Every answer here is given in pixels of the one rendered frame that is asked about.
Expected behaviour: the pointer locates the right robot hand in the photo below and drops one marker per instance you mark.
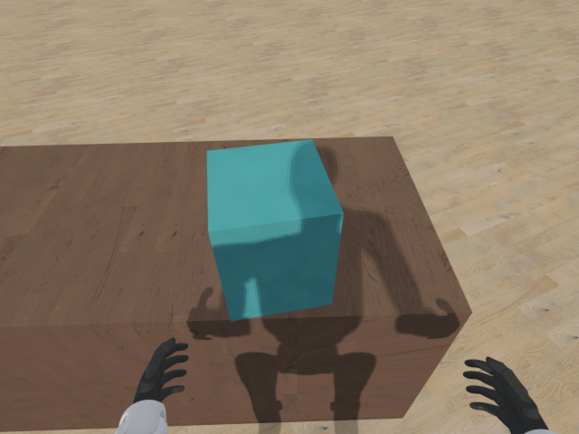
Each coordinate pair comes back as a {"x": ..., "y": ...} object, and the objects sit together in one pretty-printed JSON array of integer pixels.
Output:
[{"x": 515, "y": 408}]

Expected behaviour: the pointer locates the robot left forearm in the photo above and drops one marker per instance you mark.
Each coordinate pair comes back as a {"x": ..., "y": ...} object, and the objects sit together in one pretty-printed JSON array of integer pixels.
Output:
[{"x": 143, "y": 417}]

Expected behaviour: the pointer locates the pedestal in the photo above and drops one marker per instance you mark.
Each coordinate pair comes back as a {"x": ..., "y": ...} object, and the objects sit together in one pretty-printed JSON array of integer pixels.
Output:
[{"x": 105, "y": 255}]

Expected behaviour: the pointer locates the left robot hand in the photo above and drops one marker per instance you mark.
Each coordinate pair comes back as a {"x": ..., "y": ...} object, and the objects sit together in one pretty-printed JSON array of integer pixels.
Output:
[{"x": 154, "y": 377}]

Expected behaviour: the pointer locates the carton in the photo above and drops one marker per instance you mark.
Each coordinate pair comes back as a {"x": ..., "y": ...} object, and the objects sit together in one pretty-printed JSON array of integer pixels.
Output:
[{"x": 275, "y": 223}]

